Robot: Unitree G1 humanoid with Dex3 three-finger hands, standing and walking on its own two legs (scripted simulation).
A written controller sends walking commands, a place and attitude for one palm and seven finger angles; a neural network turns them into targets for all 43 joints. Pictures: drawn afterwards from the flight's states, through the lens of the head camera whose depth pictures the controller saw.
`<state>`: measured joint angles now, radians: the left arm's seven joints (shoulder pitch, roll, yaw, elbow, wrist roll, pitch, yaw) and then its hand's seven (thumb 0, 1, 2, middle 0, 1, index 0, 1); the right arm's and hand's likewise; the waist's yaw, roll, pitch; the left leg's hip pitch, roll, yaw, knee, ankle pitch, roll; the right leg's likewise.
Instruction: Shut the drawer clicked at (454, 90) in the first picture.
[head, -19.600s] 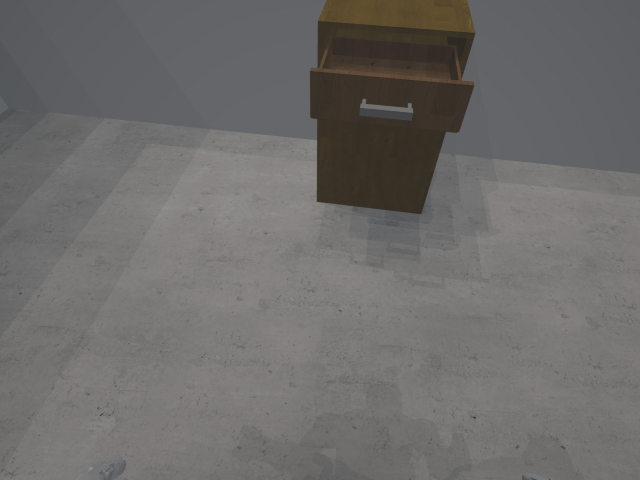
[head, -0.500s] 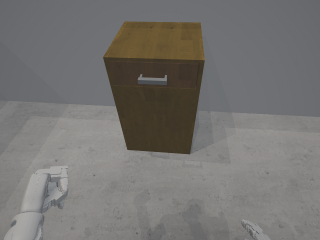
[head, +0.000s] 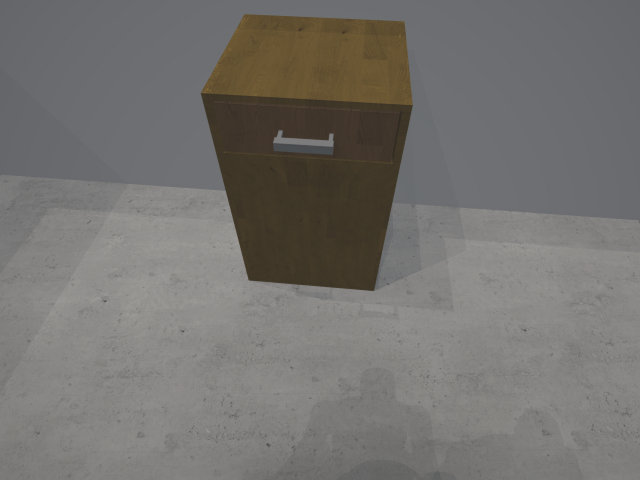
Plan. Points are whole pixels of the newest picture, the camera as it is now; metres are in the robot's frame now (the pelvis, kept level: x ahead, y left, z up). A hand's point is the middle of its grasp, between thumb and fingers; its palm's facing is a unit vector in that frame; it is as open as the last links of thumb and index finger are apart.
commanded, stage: let the arm hang, fingers relaxed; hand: left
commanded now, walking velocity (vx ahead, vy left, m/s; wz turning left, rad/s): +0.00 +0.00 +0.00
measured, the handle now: (304, 140) +0.83 +0.10 -0.09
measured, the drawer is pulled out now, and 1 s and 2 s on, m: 0.00 0.00 0.00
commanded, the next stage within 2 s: look to check the result in 0.50 s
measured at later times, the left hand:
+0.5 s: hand out of the picture -0.01 +0.15 -0.18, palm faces +0.04 -0.99 -0.17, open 7.3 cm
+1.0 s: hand out of the picture -0.01 +0.13 -0.18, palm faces +0.06 -0.98 -0.17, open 7.4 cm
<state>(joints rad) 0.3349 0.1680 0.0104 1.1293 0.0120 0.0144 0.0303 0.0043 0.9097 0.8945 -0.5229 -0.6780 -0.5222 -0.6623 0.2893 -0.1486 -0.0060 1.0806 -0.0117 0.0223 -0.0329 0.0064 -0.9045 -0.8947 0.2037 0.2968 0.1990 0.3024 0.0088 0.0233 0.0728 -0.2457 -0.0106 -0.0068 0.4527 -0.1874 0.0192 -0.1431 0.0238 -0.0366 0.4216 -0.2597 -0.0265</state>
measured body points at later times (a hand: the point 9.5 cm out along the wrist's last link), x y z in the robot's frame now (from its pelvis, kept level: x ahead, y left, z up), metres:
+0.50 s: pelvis +0.00 -0.01 +0.00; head +0.01 -0.01 +0.45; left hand -0.01 +0.20 -0.16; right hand -0.04 -0.20 -0.17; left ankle +0.04 +0.11 -0.74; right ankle -0.02 -0.10 -0.74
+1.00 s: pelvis +0.01 -0.02 +0.00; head +0.03 -0.03 +0.45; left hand -0.01 +0.18 -0.16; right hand -0.01 -0.22 -0.17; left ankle +0.04 +0.11 -0.74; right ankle -0.02 -0.10 -0.74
